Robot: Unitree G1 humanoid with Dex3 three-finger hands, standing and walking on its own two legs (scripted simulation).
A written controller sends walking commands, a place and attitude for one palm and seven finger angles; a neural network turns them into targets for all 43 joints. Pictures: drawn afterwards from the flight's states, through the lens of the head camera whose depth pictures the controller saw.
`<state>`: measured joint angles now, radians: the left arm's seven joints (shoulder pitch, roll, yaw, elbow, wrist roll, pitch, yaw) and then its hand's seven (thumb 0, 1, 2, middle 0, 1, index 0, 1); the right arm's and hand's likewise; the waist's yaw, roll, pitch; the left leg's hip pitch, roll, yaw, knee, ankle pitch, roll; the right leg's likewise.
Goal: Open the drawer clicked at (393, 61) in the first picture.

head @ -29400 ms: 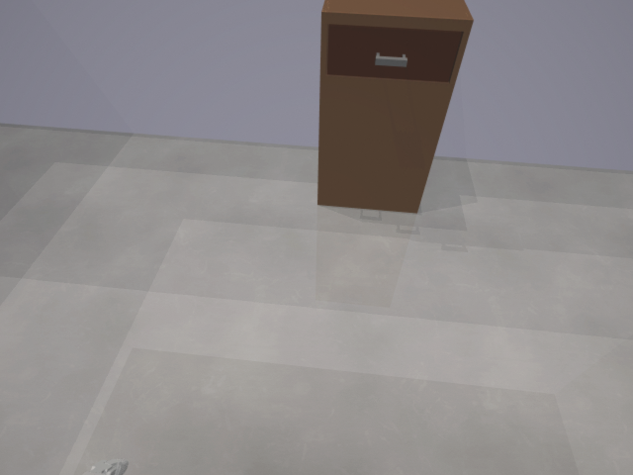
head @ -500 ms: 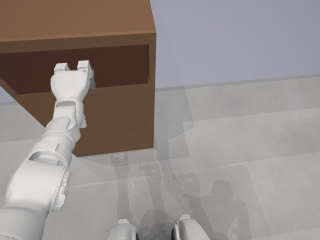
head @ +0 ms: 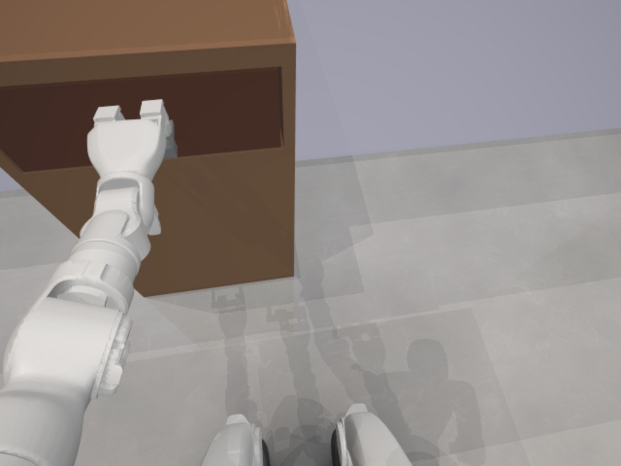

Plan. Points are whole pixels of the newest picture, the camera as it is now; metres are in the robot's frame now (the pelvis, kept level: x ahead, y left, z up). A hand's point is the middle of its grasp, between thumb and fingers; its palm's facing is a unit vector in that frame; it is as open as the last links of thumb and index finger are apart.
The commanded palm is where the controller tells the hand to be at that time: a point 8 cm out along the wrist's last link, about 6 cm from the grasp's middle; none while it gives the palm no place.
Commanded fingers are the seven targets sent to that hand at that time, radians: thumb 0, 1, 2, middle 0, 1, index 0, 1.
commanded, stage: lift the fingers back up to retry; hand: left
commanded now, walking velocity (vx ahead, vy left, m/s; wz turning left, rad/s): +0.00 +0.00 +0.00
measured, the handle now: (139, 140) +0.57 +0.21 +0.01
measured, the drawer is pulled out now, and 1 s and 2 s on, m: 0.00 0.00 0.00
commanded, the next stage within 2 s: re-aim the fingers above the handle in 0.74 s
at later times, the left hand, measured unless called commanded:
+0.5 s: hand (126, 153) +0.51 +0.21 +0.06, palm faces -0.02 -0.02 -1.00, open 13.9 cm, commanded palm +0.49 +0.20 +0.12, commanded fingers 0.00 -0.50 0.30 -0.30 -1.20 -0.30 -1.20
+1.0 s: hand (123, 155) +0.50 +0.21 +0.06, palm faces -0.02 -0.01 -1.00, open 13.8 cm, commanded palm +0.49 +0.21 +0.13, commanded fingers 0.00 -0.50 0.30 -0.30 -1.20 -0.30 -1.20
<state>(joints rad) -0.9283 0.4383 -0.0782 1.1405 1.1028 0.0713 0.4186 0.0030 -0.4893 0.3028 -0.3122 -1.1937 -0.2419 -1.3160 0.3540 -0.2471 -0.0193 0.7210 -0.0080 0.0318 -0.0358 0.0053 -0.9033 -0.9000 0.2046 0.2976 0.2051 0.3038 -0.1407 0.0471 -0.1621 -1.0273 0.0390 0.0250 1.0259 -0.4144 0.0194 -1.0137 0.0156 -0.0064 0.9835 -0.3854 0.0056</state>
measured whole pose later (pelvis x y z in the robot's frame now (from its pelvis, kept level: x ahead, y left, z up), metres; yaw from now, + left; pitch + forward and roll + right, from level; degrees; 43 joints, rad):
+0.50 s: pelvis +0.04 +0.00 +0.04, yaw +0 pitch +19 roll -2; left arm -0.79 0.42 -0.07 1.03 1.07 0.05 0.38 0.00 -0.49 0.30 -0.31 -1.20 -0.31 -1.20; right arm 0.35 -0.24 -0.05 0.74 0.00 0.05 -0.04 0.01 -0.90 -0.90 0.20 0.30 0.20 0.30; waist -0.10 0.05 -0.14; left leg -0.77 0.04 0.03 0.82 -0.39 0.01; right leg -0.75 0.02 0.00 0.77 -0.35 0.00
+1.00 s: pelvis +0.06 -0.01 +0.05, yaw +1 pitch +17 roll -1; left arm -0.70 0.38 -0.09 0.95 1.09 0.04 0.37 0.00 -0.49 0.30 -0.32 -1.20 -0.32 -1.20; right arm 0.28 -0.24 -0.06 0.72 0.00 0.07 -0.02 0.01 -0.90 -0.90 0.20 0.30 0.20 0.30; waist -0.06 0.05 -0.13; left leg -0.66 0.03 0.02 0.75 -0.39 0.00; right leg -0.64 0.01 -0.02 0.72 -0.37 -0.01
